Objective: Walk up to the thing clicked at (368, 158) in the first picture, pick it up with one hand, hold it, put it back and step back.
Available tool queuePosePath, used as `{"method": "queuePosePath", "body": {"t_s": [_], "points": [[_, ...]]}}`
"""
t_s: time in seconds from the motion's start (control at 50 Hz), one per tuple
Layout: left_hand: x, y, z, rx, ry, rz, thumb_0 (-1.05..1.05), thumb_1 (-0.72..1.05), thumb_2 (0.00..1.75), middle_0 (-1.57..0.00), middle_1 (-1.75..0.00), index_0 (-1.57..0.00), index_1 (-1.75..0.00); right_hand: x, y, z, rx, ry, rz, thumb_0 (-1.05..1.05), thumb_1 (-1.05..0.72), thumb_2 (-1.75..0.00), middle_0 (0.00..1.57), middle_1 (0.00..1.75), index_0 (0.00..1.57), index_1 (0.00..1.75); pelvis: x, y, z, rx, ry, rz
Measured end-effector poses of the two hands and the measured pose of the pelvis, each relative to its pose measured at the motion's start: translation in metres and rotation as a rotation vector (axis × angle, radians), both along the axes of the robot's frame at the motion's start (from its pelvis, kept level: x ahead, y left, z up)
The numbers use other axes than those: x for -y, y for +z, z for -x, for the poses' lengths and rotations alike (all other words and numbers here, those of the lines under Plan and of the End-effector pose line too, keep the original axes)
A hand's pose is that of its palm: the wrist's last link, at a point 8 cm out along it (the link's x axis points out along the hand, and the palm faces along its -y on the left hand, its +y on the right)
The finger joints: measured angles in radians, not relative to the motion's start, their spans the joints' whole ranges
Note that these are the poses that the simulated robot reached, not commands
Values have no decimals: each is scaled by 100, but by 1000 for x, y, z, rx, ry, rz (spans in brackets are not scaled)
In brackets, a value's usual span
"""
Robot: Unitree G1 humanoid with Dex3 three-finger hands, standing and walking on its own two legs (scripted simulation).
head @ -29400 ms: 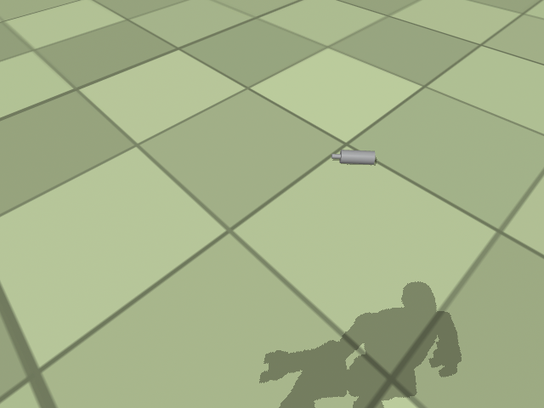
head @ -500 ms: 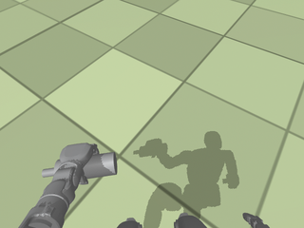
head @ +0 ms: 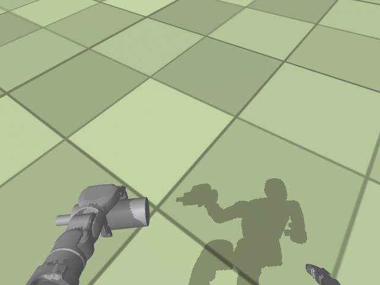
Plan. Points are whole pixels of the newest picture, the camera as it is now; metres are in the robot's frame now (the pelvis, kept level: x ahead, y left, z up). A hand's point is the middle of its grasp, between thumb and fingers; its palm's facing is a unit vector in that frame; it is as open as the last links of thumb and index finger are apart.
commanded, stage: hold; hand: left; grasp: from above
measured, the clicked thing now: (103, 216) +0.31 +0.24 -0.09
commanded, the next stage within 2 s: crouch in 1.54 s
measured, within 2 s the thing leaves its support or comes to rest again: neither
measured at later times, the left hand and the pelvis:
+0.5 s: hand (104, 216) +0.29 +0.22 -0.05, palm faces -0.48 -0.03 -0.88, open 10.2 cm; pelvis +0.00 +0.00 +0.01, yaw +0 degrees
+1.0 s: hand (106, 214) +0.29 +0.21 -0.03, palm faces -0.48 -0.03 -0.88, open 10.2 cm; pelvis +0.00 -0.01 +0.02, yaw +0 degrees
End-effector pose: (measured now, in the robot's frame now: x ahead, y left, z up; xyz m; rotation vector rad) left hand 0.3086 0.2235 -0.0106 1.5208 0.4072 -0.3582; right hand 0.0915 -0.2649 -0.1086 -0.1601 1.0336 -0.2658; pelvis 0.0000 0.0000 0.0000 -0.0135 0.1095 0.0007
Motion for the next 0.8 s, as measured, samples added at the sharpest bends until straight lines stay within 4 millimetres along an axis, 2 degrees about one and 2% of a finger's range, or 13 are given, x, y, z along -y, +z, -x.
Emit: {"method": "queuePosePath", "body": {"t_s": [0.8], "points": [[12, 31, 12, -6, -16, 15, 0, -5, 61, -67, -61, -66, -60, 0, 17, -32, 65, 38, -20, 1, -90, -90, 20, 30, 20, 30, 8, 15, -2, 73, 0, -10]]}}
